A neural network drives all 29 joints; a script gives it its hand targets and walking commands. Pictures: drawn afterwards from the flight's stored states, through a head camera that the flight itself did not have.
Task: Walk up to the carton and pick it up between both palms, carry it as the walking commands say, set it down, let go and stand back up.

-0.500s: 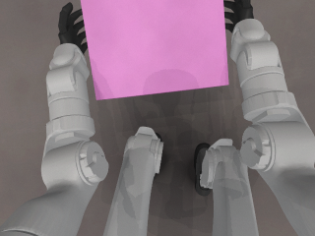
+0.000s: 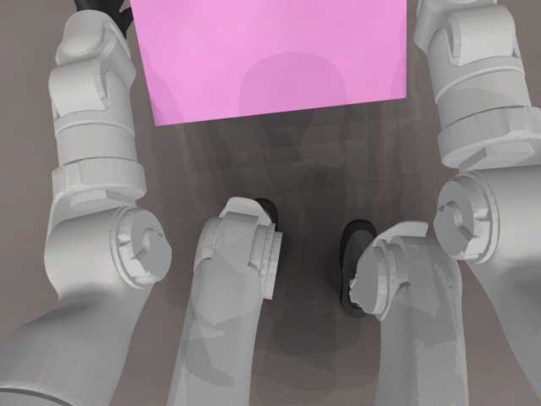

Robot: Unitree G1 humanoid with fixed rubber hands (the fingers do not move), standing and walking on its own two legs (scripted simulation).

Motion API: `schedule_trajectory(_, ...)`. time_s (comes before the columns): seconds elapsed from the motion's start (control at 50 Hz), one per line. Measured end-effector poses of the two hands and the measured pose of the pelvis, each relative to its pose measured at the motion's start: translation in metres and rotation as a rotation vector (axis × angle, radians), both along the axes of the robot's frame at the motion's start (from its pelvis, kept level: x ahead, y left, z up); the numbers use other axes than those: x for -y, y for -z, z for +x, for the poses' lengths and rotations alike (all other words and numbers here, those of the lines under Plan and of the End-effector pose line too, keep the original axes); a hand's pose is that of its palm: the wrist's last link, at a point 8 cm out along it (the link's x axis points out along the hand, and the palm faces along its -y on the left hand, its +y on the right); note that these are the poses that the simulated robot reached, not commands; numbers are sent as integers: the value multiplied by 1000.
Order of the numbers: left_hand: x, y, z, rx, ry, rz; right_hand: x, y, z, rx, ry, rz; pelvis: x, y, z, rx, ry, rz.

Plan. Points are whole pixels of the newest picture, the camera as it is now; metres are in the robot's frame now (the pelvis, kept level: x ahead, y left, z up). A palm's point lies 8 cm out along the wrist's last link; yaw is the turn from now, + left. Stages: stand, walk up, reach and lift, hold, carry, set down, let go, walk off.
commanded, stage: set down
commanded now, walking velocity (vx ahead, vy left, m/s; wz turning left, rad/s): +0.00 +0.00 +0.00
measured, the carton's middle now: out of the picture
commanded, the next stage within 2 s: none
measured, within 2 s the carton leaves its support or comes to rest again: rests again in 0.50 s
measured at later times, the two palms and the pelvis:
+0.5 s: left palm (104, 12) +0.50 +0.29 -0.15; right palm out of the picture +0.58 -0.04 -0.16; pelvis -0.01 +0.00 -0.02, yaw +1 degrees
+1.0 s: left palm (104, 13) +0.50 +0.30 -0.17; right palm out of the picture +0.59 -0.04 -0.17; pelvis -0.01 +0.00 -0.03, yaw +1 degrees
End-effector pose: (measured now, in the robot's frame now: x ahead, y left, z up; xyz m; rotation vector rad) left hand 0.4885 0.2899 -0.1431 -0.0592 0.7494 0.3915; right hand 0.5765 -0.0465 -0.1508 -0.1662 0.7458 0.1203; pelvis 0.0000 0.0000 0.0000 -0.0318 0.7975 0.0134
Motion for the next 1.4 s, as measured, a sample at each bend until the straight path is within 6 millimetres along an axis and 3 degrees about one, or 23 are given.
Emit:
schedule_trajectory(0.12,-3,12,5,2,-7,4,-4,8,5,-3,-1,-3,-1,9,0,30,-3,-2)
schedule_trajectory(0.34,-2,6,7,18,13,0,-1,4,5,9,-6,-12,-1,12,-4,77,-5,1)
schedule_trajectory(0.78,-10,21,9,11,16,6,-7,16,11,15,-27,27,3,22,-3,120,-4,18)
schedule_trajectory(1.4,-13,26,7,40,24,-12,-6,22,12,41,-48,80,6,30,-7,176,0,34)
